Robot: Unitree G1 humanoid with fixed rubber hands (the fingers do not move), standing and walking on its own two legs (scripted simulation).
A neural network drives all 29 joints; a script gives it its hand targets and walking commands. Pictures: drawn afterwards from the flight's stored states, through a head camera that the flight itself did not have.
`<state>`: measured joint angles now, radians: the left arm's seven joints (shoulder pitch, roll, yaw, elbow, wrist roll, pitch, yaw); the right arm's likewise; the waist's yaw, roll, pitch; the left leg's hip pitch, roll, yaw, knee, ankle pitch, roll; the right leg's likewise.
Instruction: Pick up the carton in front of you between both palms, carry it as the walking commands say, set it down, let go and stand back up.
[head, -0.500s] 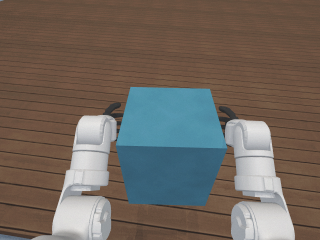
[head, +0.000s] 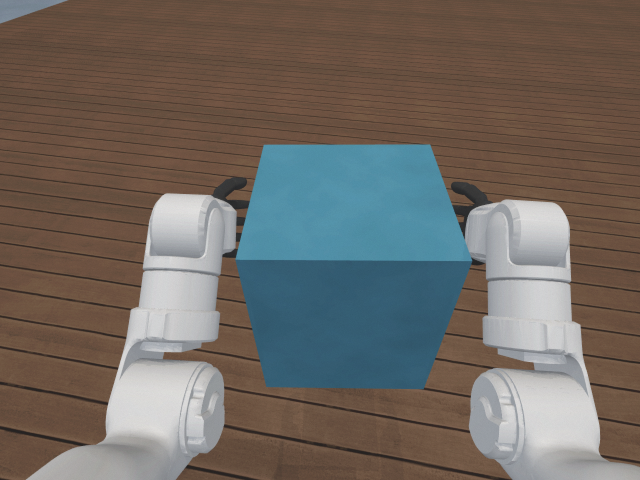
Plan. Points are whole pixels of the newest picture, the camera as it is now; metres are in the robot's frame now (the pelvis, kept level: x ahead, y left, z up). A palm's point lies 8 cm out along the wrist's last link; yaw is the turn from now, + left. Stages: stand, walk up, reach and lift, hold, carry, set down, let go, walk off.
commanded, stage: carry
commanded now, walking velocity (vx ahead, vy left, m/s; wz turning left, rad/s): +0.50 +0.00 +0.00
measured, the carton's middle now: (345, 269) +0.36 +0.01 +0.11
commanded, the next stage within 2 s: none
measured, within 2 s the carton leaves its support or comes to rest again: neither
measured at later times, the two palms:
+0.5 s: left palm (236, 134) +0.64 +0.21 +0.14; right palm (405, 141) +0.63 -0.09 +0.15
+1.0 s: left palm (228, 1) +0.98 +0.29 +0.28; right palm (364, 8) +0.98 -0.01 +0.27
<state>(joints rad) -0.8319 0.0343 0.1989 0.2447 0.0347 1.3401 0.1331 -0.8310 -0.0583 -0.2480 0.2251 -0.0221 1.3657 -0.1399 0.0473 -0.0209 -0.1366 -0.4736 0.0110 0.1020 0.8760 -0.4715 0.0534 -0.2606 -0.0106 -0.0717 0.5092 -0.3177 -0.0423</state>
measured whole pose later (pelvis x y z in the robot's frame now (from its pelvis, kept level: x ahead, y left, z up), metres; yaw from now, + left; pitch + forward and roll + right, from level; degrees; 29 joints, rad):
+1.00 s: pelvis +0.60 +0.13 +0.07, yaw +2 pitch +3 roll +0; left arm -0.98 0.07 0.26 0.33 0.04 1.32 0.13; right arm -0.94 -0.03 -0.31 0.25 -0.12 1.35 -0.11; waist 0.02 -0.01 -0.09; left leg -0.52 -0.01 0.15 0.58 -0.10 0.09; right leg -0.20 -0.01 -0.07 0.88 -0.48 -0.03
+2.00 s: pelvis +1.25 +0.17 +0.09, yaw -2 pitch +3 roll +0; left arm -0.21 -0.11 0.14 -0.23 0.11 1.25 0.09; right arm -0.20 0.14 -0.11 -0.21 -0.13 1.22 -0.09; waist -0.01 -0.03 -0.12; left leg -0.40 0.07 0.25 0.51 -0.17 0.07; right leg -0.39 -0.08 -0.06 1.17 -0.39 0.00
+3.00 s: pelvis +1.50 +0.16 +0.08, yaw +1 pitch +3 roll -1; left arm -0.14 -0.13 0.12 0.00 0.20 0.91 0.04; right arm -0.14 0.13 -0.11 0.00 -0.19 0.91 -0.03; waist 0.00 0.02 -0.14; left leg -0.13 0.06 0.13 0.53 -0.45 -0.01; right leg -0.38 -0.08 -0.22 0.59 -0.25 -0.02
